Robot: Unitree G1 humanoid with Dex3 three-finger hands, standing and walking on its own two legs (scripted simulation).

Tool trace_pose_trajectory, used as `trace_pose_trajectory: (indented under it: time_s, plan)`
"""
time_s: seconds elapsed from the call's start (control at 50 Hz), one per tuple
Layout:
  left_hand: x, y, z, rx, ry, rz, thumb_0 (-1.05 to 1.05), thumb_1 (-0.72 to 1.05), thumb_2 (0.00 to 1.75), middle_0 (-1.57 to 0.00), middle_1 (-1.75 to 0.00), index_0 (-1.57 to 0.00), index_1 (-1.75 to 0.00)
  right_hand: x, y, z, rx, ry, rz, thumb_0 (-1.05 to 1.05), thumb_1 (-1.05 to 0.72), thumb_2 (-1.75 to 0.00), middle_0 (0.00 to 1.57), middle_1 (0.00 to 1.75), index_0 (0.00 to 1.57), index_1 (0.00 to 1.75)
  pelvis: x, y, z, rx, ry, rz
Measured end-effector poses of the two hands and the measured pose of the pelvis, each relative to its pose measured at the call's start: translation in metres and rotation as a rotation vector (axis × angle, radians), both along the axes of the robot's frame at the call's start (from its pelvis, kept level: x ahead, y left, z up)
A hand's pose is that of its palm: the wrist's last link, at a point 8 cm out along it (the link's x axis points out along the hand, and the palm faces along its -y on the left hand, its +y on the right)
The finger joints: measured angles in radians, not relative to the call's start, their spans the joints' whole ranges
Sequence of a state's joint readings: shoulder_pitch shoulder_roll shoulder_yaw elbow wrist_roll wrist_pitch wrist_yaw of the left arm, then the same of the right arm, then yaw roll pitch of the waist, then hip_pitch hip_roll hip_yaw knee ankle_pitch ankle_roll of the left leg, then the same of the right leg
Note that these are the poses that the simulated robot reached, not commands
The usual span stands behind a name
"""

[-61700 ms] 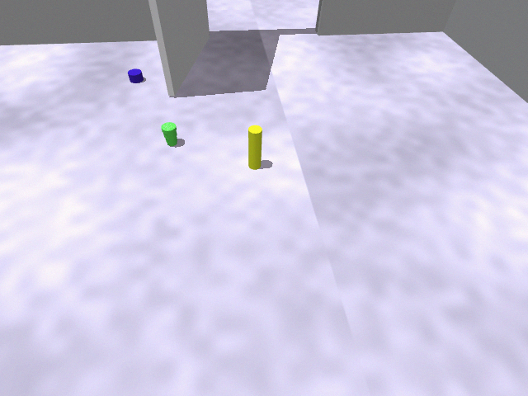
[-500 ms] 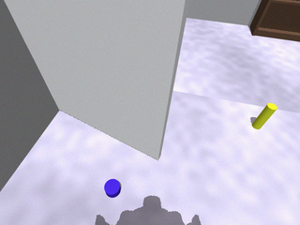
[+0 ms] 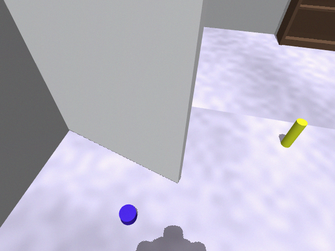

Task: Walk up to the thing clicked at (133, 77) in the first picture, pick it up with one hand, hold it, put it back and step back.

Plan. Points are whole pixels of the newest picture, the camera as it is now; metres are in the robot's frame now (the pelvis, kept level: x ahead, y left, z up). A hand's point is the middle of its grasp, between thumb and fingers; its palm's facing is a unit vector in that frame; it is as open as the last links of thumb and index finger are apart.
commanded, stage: stand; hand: left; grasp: from above
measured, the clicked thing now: (128, 214) +0.45 +0.21 -0.75
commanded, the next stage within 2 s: step back in 1.64 s
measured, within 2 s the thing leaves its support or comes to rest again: neither
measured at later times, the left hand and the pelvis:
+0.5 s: hand out of the picture +0.07 +0.23 -0.16, palm faces +0.00 -0.95 -0.32, open 7.4 cm; pelvis +0.01 +0.00 +0.00, yaw -1 degrees
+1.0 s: hand out of the picture +0.09 +0.24 -0.16, palm faces -0.01 -0.94 -0.33, open 7.4 cm; pelvis +0.02 -0.01 +0.00, yaw -1 degrees
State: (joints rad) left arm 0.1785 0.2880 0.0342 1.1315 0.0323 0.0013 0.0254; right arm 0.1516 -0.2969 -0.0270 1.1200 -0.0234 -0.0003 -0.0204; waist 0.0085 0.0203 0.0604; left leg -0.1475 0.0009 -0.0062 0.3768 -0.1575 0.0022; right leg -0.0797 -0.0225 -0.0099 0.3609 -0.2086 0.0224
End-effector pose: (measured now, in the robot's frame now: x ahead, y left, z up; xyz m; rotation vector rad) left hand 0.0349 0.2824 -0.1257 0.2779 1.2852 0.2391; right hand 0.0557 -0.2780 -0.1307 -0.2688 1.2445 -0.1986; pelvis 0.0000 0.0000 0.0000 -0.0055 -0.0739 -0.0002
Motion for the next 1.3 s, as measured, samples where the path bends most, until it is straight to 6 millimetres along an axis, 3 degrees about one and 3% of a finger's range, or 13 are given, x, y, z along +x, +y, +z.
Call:
trace_pose_trajectory:
  time_s: [0.3, 0.66, 1.3]
  plan:
    - [0.014, -0.004, 0.000, -0.009, 0.014, -0.017, 0.00, 0.90, 0.89, -0.21, -0.30, -0.20, -0.30, 0.000, -0.008, 0.001, -0.007, 0.030, -0.008, 0.00, -0.90, -0.90, 0.20, 0.30, 0.21, 0.30, 0.006, -0.003, 0.002, 0.000, 0.014, -0.006]
    - [0.043, -0.008, 0.002, -0.019, -0.021, -0.035, 0.00, 0.90, 0.89, -0.21, -0.30, -0.20, -0.30, 0.016, -0.007, 0.003, -0.005, 0.009, -0.009, 0.00, -0.90, -0.90, 0.20, 0.30, 0.21, 0.30, 0.016, -0.004, 0.003, 0.003, 0.019, -0.016]
    - [0.057, -0.002, 0.007, 0.002, -0.034, -0.061, 0.00, 0.90, 0.89, -0.21, -0.30, -0.20, -0.30, 0.026, -0.022, 0.008, -0.021, 0.004, -0.002, 0.00, -0.90, -0.90, 0.20, 0.30, 0.21, 0.30, 0.022, -0.008, 0.003, 0.003, 0.032, -0.017]
